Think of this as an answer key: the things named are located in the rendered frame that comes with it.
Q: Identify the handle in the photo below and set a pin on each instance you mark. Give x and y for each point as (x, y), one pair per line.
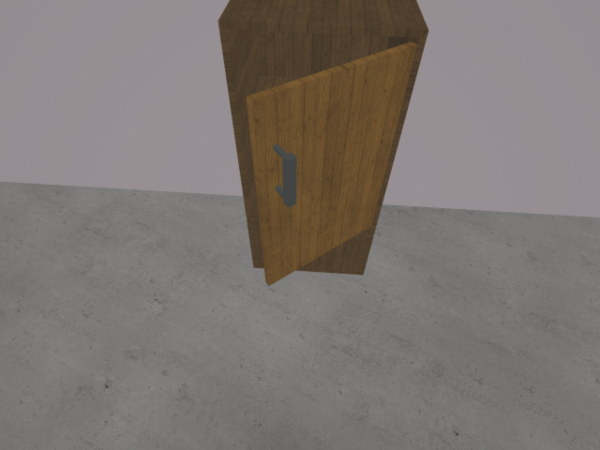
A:
(289, 170)

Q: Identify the cupboard door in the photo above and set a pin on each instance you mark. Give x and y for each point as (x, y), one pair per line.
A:
(340, 123)

